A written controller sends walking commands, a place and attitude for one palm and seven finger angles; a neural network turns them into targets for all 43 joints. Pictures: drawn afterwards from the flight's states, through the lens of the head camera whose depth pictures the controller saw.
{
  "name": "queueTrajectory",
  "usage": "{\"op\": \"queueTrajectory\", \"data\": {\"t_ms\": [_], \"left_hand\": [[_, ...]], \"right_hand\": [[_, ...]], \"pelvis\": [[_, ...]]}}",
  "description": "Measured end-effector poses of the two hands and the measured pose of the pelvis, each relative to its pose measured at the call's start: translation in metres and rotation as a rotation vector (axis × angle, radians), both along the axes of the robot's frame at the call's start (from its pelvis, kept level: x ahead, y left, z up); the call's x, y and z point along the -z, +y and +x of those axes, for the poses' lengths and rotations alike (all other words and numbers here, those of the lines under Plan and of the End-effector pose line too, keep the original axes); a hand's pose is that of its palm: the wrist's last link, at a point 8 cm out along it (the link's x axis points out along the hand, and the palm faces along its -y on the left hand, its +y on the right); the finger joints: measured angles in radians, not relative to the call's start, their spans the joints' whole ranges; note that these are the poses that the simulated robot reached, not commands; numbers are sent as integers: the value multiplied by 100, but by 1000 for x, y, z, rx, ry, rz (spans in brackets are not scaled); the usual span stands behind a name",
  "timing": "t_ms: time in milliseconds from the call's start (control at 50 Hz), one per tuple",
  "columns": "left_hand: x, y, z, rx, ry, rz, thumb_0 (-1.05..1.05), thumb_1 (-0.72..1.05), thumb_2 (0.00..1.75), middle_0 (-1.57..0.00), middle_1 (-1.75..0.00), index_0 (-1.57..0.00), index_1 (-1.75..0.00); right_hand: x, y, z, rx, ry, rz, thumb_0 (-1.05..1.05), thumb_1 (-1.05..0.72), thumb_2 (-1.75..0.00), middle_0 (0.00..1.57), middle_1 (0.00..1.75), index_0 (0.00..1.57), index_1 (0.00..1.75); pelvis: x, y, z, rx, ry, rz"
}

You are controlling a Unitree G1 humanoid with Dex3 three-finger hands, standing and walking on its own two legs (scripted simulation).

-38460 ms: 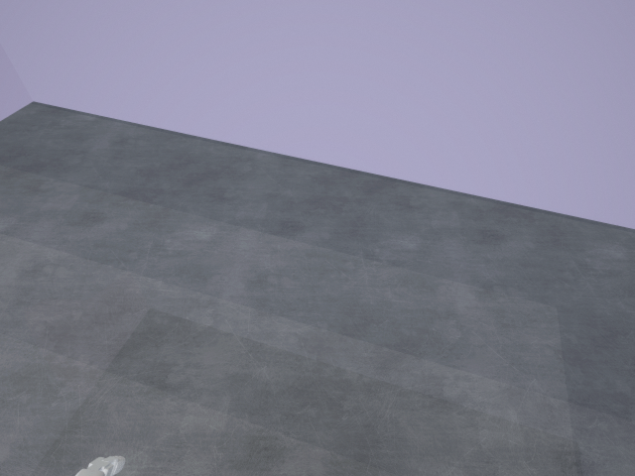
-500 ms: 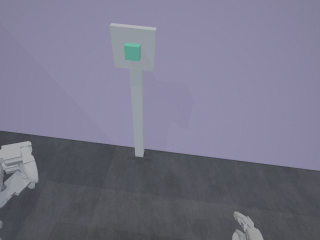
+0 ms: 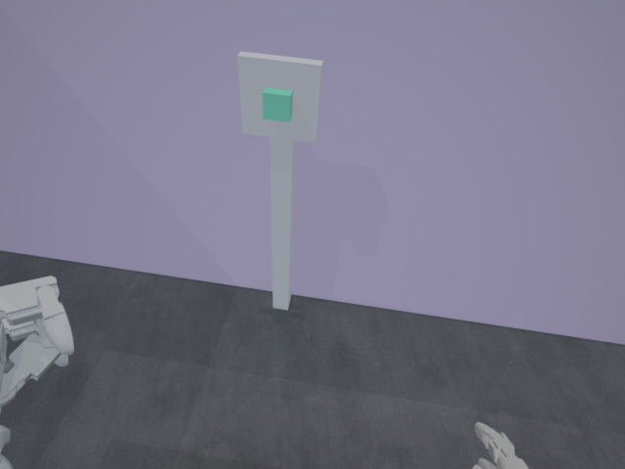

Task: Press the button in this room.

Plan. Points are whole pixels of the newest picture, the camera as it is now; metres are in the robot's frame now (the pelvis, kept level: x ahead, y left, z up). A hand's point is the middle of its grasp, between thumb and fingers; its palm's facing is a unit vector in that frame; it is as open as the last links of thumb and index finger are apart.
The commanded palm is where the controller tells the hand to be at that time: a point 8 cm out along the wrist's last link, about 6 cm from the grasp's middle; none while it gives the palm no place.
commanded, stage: stop stepping back and stand still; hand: left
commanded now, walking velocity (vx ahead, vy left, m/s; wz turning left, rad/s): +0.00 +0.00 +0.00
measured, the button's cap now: (278, 104) +0.84 +0.13 +0.10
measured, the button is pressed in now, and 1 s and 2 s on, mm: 0 0 0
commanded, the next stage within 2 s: let the arm hang, fingers relaxed in 0.16 s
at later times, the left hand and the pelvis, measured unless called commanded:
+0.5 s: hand out of the picture +0.11 +0.21 -0.14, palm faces +0.00 -0.97 -0.26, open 3.1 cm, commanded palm none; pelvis +0.00 +0.01 +0.00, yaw +1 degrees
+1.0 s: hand out of the picture -0.03 +0.19 -0.16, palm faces +0.04 -0.97 -0.22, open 6.9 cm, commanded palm none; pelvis +0.00 +0.01 +0.01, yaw +1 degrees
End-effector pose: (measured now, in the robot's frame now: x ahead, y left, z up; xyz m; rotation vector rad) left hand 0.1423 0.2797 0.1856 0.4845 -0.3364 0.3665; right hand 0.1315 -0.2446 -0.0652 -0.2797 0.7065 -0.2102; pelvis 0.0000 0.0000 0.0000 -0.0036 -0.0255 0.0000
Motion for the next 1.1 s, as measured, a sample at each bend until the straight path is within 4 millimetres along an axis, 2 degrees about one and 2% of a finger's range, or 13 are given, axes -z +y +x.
{"op": "queueTrajectory", "data": {"t_ms": [140, 260, 280, 300, 340, 400, 440, 480, 540, 680, 780, 900, 1100], "left_hand": [[-5, -1, 9, -13, 44, 24, 2, 88, 90, -131, -150, -131, -150], [0, 0, 15, 3, 90, -8, 1, 88, 90, -131, -150, -131, -150], [8, 2, 20, 12, 124, 1, 1, 88, 90, -131, -150, -131, -150], [27, 6, 27, 16, 202, -9, 1, 89, 90, -131, -150, -130, -149], [83, 17, 40, -11, 434, -83, 0, 89, 90, -130, -149, -129, -148], [180, 18, 31, -80, 824, -233, 0, 90, 90, -125, -144, -125, -144], [234, 6, 7, -98, 1052, -320, 1, 90, 90, -120, -140, -120, -140], [274, -13, -25, -94, 1243, -394, 1, 90, 90, -114, -135, -114, -134], [309, -37, -77, -113, 1463, -462, 1, 90, 90, -105, -126, -105, -125], [315, -24, -169, -281, 1689, -547, 1, 90, 90, -81, -102, -80, -100], [307, -22, -202, -339, 1780, -548, 1, 90, 90, -64, -81, -63, -80], [307, -31, -200, -334, 1777, -555, 1, 90, 90, -43, -56, -42, -56], [317, -56, -151, -226, 1652, -582, 0, 90, 90, -24, -34, -23, -34]], "right_hand": [[-1, 27, 25, -70, -35, 87, 1, -90, -90, 20, 30, 20, 30], [-3, 32, 39, -83, -12, 80, 1, -90, -90, 21, 30, 20, 30], [-1, 31, 41, -98, -11, 85, 1, -90, -90, 21, 30, 20, 30], [4, 29, 43, -113, 7, 92, 1, -90, -90, 21, 30, 20, 30], [18, 23, 44, -122, 64, 99, 0, -90, -90, 21, 30, 20, 30], [34, 15, 34, -99, 145, 99, 0, -90, -90, 21, 30, 20, 30], [38, 11, 20, -72, 199, 95, 0, -91, -90, 20, 30, 20, 30], [40, 7, 0, -44, 263, 86, 0, -91, -90, 20, 30, 20, 30], [44, 3, -35, -3, 386, 73, 0, -91, -90, 20, 30, 20, 30], [56, 9, -115, 50, 676, 94, 0, -91, -90, 20, 30, 20, 30], [63, 21, -147, 83, 761, 142, 0, -91, -90, 20, 30, 20, 30], [69, 37, -158, 96, 773, 192, 0, -91, -90, 20, 30, 20, 30], [72, 51, -145, 98, 706, 229, 0, -91, -90, 20, 30, 20, 30]], "pelvis": [[-5, -2, 6, -7, 13, -5], [-9, 4, 14, -2, 24, -11], [-9, 6, 14, -9, 31, -13], [-7, 8, 13, -19, 37, -12], [-4, 12, 10, -27, 45, -3], [-1, 14, 7, -27, 39, 3], [-1, 12, 6, -23, 28, 5], [-2, 10, 5, -21, 18, 5], [-6, 8, 4, -18, 11, -1], [-13, 5, 4, -30, 15, -12], [-14, 7, 4, -27, 9, -9], [-15, 8, 4, -22, 1, -4], [-14, 7, 4, -19, -7, -1]]}}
